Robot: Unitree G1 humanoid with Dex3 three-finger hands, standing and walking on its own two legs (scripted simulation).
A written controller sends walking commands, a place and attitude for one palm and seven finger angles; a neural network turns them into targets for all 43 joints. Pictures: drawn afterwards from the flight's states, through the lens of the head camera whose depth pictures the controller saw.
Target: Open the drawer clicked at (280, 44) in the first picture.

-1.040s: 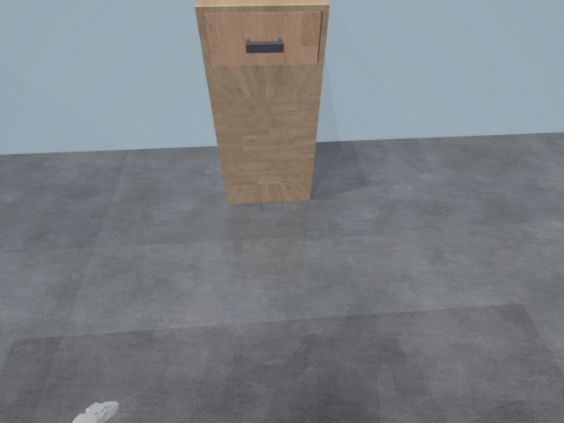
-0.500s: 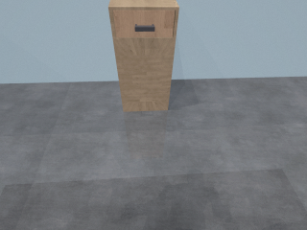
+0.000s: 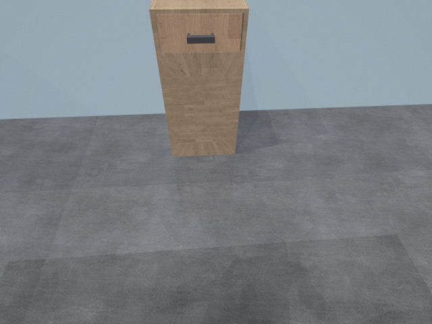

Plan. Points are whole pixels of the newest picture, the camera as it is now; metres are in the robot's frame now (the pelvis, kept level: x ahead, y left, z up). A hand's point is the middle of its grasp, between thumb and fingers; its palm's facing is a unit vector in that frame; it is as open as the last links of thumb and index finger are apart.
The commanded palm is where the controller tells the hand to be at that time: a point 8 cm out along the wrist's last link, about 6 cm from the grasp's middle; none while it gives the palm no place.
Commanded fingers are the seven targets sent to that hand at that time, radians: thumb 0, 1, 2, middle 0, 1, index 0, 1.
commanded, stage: look at it before walking up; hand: left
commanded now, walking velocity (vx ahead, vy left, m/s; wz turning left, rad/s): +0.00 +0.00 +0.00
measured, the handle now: (200, 37) +1.22 +0.14 +0.00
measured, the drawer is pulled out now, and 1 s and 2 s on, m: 0.00 0.00 0.00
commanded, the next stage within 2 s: walk to a spot facing it in 0.40 s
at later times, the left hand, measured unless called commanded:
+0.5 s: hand out of the picture +0.08 +0.24 -0.15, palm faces -0.03 -0.94 -0.33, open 7.4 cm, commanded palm none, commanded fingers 0.00 0.90 0.90 -0.20 -0.30 -0.20 -0.30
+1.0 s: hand out of the picture +0.12 +0.13 -0.18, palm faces -0.12 -0.97 -0.22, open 7.4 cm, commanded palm none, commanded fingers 0.00 0.90 0.90 -0.20 -0.30 -0.20 -0.30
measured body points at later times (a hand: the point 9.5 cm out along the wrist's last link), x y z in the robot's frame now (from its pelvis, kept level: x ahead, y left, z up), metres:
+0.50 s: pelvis +0.01 +0.00 +0.00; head +0.02 +0.00 +0.45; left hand +0.09 +0.29 -0.13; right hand +0.10 -0.30 -0.13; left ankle +0.01 +0.12 -0.74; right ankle +0.01 -0.13 -0.74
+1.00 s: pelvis +0.10 -0.06 -0.01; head +0.11 -0.07 +0.44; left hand +0.13 +0.18 -0.16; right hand +0.06 -0.31 -0.17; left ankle +0.08 +0.09 -0.66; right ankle +0.07 -0.13 -0.74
